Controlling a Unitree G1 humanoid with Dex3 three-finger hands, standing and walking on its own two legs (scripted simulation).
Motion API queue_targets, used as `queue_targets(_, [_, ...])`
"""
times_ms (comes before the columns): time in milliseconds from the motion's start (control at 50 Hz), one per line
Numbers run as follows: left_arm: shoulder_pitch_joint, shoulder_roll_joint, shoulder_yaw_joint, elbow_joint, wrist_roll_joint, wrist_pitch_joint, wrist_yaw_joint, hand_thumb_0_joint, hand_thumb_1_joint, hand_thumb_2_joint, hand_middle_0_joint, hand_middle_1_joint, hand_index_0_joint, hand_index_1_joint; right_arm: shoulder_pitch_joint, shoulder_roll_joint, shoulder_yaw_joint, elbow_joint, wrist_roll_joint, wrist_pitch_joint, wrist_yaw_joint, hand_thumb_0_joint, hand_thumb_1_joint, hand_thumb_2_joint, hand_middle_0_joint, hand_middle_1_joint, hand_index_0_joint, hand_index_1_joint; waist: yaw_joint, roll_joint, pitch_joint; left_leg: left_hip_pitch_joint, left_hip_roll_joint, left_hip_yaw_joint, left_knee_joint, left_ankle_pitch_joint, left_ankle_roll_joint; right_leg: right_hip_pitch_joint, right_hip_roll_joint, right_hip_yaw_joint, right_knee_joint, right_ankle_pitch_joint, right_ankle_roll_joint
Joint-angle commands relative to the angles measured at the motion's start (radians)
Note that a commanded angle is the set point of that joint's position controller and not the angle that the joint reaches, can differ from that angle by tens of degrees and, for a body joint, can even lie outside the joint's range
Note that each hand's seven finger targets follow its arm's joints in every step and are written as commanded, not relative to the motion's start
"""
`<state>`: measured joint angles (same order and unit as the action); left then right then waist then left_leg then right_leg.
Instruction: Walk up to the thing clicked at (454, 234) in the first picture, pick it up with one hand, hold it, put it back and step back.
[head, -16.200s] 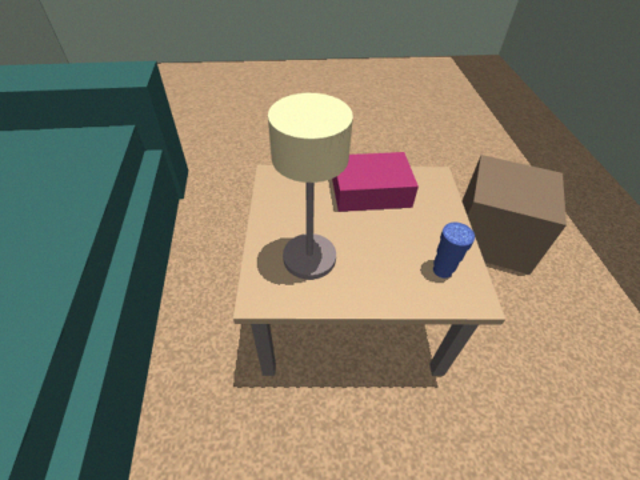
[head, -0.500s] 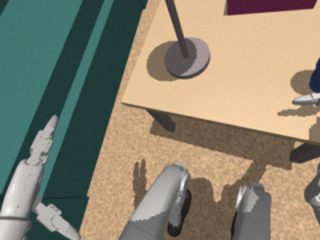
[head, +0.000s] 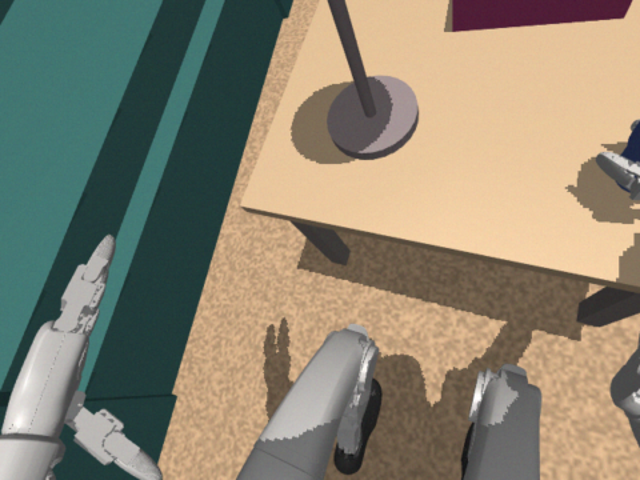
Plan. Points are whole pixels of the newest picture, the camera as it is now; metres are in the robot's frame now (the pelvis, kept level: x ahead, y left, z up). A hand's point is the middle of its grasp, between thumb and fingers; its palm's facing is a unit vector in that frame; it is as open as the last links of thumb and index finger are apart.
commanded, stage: settle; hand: right
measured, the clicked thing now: out of the picture +0.53 -0.24 -0.04
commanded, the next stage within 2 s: lift in 1.16 s
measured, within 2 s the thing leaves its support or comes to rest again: leaves its support in 0.40 s
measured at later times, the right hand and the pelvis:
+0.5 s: hand out of the picture +0.52 -0.23 -0.02, palm faces +0.21 +0.98 -0.01, open 9.0 cm; pelvis +0.00 +0.00 +0.03, yaw +0 degrees
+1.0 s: hand out of the picture +0.53 -0.24 +0.02, palm faces +0.21 +0.98 +0.00, open 9.0 cm; pelvis +0.01 +0.00 +0.06, yaw -1 degrees
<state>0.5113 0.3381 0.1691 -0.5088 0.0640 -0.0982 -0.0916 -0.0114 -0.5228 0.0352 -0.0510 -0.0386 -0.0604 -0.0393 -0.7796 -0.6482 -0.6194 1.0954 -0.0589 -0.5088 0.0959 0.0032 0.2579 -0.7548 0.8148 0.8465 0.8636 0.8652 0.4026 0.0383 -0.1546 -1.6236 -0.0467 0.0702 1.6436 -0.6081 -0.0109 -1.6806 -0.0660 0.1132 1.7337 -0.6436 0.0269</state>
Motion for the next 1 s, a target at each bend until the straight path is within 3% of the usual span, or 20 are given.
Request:
queue_targets(0, [0.057,0.178,0.156,-0.159,-0.008,-0.041,0.031,0.000,-0.531,0.021,-0.036,-0.036,-0.043,-0.029,-0.345,-0.194,0.010,-0.165,0.013,-0.073,0.000,0.000,-0.321,-1.134,1.355,1.334,1.369,1.335,-0.001,-0.404,-0.541,0.271,-0.019,0.005,-0.177,0.306,0.041,0.532,0.011,-0.019,-0.205,0.333,-0.037])
queue_targets(20, [0.045,0.190,0.160,-0.173,-0.010,-0.044,0.034,0.000,-0.530,0.021,-0.036,-0.036,-0.043,-0.029,-0.342,-0.230,-0.011,-0.163,0.012,-0.077,-0.007,0.000,-0.336,-1.154,1.363,1.350,1.378,1.351,-0.007,-0.388,-0.547,0.267,-0.019,0.003,-0.173,0.297,0.041,0.524,0.010,-0.019,-0.198,0.321,-0.038])
queue_targets(60, [0.053,0.183,0.163,-0.151,-0.006,-0.042,0.033,0.000,-0.543,0.044,-0.051,-0.052,-0.057,-0.046,-0.350,-0.217,0.000,-0.144,0.009,-0.084,-0.006,0.000,-0.315,-1.258,1.327,1.395,1.363,1.396,0.001,-0.403,-0.525,0.257,-0.020,0.000,-0.170,0.280,0.042,0.506,0.011,-0.021,-0.201,0.295,-0.037])
queue_targets(120, [0.050,0.210,0.189,-0.194,-0.008,-0.048,0.036,0.000,-0.541,0.042,-0.051,-0.052,-0.057,-0.045,-0.371,-0.245,-0.013,-0.210,0.009,-0.088,-0.005,0.000,-0.358,-1.283,1.338,1.413,1.372,1.414,-0.008,-0.426,-0.605,0.297,-0.019,-0.002,-0.193,0.276,0.042,0.568,0.012,-0.021,-0.225,0.291,-0.034])
queue_targets(180, [0.065,0.179,0.164,-0.138,-0.010,-0.043,0.035,0.000,-0.534,0.043,-0.047,-0.050,-0.054,-0.043,-0.368,-0.229,0.000,-0.229,0.016,-0.081,0.000,0.000,-0.214,-1.209,1.319,1.369,1.356,1.370,-0.025,-0.437,-0.578,0.302,-0.021,-0.002,-0.206,0.271,0.041,0.561,0.014,-0.024,-0.239,0.279,-0.034])
queue_targets(260, [0.065,0.179,0.156,-0.131,-0.008,-0.046,0.043,0.000,-0.531,0.042,-0.049,-0.054,-0.056,-0.047,-0.415,-0.269,-0.003,-0.311,0.020,-0.080,-0.006,0.000,-0.212,-1.224,1.325,1.385,1.363,1.386,-0.034,-0.495,-0.656,0.321,-0.020,0.000,-0.221,0.283,0.044,0.672,0.011,-0.022,-0.254,0.327,-0.024])
queue_targets(320, [0.027,0.168,0.136,-0.072,-0.006,-0.043,0.050,0.000,-0.533,0.043,-0.049,-0.053,-0.055,-0.047,-0.411,-0.243,0.011,-0.304,0.036,-0.081,-0.012,0.000,-0.240,-1.240,1.327,1.395,1.366,1.396,-0.043,-0.488,-0.600,0.311,-0.022,0.000,-0.233,0.289,0.044,0.662,0.007,-0.020,-0.266,0.347,-0.025])
queue_targets(360, [0.015,0.187,0.136,-0.086,0.001,-0.041,0.056,0.000,-0.535,0.044,-0.048,-0.053,-0.055,-0.046,-0.443,-0.272,0.010,-0.352,0.032,-0.089,-0.027,0.000,-0.232,-1.242,1.338,1.401,1.378,1.402,-0.047,-0.512,-0.672,0.345,-0.022,-0.002,-0.241,0.305,0.046,0.734,0.006,-0.021,-0.279,0.382,-0.021])
queue_targets(400, [0.017,0.168,0.124,-0.002,0.002,-0.031,0.056,0.000,-0.531,0.041,-0.047,-0.051,-0.054,-0.043,-0.420,-0.202,0.051,-0.272,0.039,-0.085,-0.026,0.000,-0.251,-1.266,1.340,1.417,1.380,1.418,-0.036,-0.484,-0.556,0.315,-0.024,0.000,-0.266,0.262,0.046,0.689,0.006,-0.020,-0.302,0.325,-0.024])
queue_targets(420, [0.005,0.169,0.119,-0.011,0.001,-0.032,0.058,0.000,-0.537,0.045,-0.048,-0.051,-0.054,-0.045,-0.405,-0.210,0.046,-0.264,0.039,-0.087,-0.031,0.000,-0.260,-1.272,1.339,1.417,1.380,1.418,-0.039,-0.454,-0.549,0.324,-0.025,-0.001,-0.280,0.251,0.044,0.676,0.005,-0.020,-0.310,0.298,-0.027])
queue_targets(480, [-0.024,0.190,0.114,-0.064,0.009,-0.031,0.064,0.000,-0.537,0.044,-0.048,-0.050,-0.052,-0.045,-0.425,-0.244,0.038,-0.277,0.035,-0.099,-0.039,0.000,-0.268,-1.289,1.345,1.435,1.386,1.436,-0.034,-0.421,-0.647,0.424,-0.025,-0.018,-0.308,0.305,0.037,0.702,0.007,-0.022,-0.309,0.323,-0.035])
queue_targets(540, [-0.001,0.140,0.069,0.041,0.007,-0.024,0.064,0.000,-0.534,0.039,-0.047,-0.050,-0.054,-0.042,-0.437,-0.190,0.064,-0.220,0.049,-0.104,-0.029,0.000,-0.283,-1.288,1.332,1.426,1.372,1.427,-0.030,-0.408,-0.534,0.395,-0.024,-0.019,-0.322,0.293,0.038,0.652,0.010,-0.024,-0.327,0.308,-0.035])
queue_targets(580, [-0.045,0.182,0.102,-0.016,0.012,-0.028,0.070,0.000,-0.540,0.044,-0.049,-0.051,-0.054,-0.046,-0.425,-0.252,0.028,-0.194,0.039,-0.108,-0.040,0.000,-0.269,-1.261,1.327,1.405,1.367,1.406,-0.033,-0.383,-0.579,0.445,-0.022,-0.025,-0.334,0.299,0.035,0.656,0.011,-0.023,-0.332,0.300,-0.038])
queue_targets(640, [-0.001,0.146,0.071,0.058,0.014,-0.017,0.064,0.000,-0.536,0.038,-0.047,-0.050,-0.054,-0.043,-0.408,-0.201,0.048,-0.131,0.045,-0.109,-0.028,0.000,-0.265,-1.262,1.281,1.388,1.323,1.389,-0.032,-0.375,-0.527,0.428,-0.027,-0.016,-0.334,0.324,0.036,0.644,0.012,-0.021,-0.342,0.337,-0.039])
queue_targets(680, [-0.039,0.169,0.085,-0.015,0.013,-0.023,0.068,0.000,-0.541,0.043,-0.049,-0.051,-0.053,-0.047,-0.441,-0.228,0.038,-0.176,0.041,-0.117,-0.025,0.000,-0.259,-1.273,1.296,1.404,1.338,1.405,-0.031,-0.393,-0.608,0.441,-0.028,-0.007,-0.332,0.348,0.038,0.727,0.009,-0.015,-0.352,0.390,-0.035])
queue_targets(760, [-0.014,0.150,0.077,0.049,0.014,-0.011,0.064,0.000,-0.535,0.036,-0.047,-0.050,-0.054,-0.042,-0.430,-0.218,0.041,-0.125,0.039,-0.114,-0.016,0.000,-0.249,-1.264,1.271,1.389,1.313,1.390,-0.042,-0.406,-0.552,0.436,-0.027,-0.006,-0.344,0.339,0.041,0.712,0.012,-0.018,-0.367,0.383,-0.032])
queue_targets(800, [-0.046,0.157,0.073,0.001,0.015,-0.020,0.065,0.000,-0.536,0.037,-0.047,-0.050,-0.053,-0.044,-0.464,-0.232,0.043,-0.174,0.039,-0.118,-0.014,0.000,-0.264,-1.268,1.267,1.389,1.308,1.390,-0.044,-0.424,-0.627,0.453,-0.027,-0.008,-0.348,0.358,0.040,0.769,0.007,-0.018,-0.366,0.420,-0.032])
queue_targets(860, [-0.004,0.125,0.050,0.085,0.019,-0.010,0.061,0.000,-0.536,0.036,-0.047,-0.051,-0.053,-0.044,-0.444,-0.213,0.054,-0.135,0.039,-0.114,-0.011,0.000,-0.274,-1.276,1.258,1.390,1.300,1.391,-0.059,-0.427,-0.554,0.444,-0.028,-0.009,-0.358,0.355,0.040,0.735,0.012,-0.024,-0.377,0.410,-0.030])
queue_targets(940, [-0.043,0.158,0.069,0.012,0.021,-0.014,0.065,0.000,-0.532,0.033,-0.046,-0.050,-0.054,-0.042,-0.478,-0.254,0.035,-0.190,0.036,-0.120,-0.018,0.000,-0.270,-1.291,1.263,1.406,1.306,1.407,-0.051,-0.431,-0.657,0.500,-0.027,-0.015,-0.373,0.397,0.036,0.803,0.010,-0.023,-0.371,0.452,-0.034])
queue_targets(980, [-0.004,0.120,0.046,0.109,0.023,-0.002,0.060,0.000,-0.539,0.037,-0.047,-0.050,-0.051,-0.046,-0.437,-0.190,0.057,-0.135,0.044,-0.116,-0.015,0.000,-0.296,-1.306,1.267,1.415,1.309,1.416,-0.051,-0.436,-0.558,0.471,-0.029,-0.008,-0.372,0.395,0.037,0.767,0.012,-0.023,-0.386,0.461,-0.031])
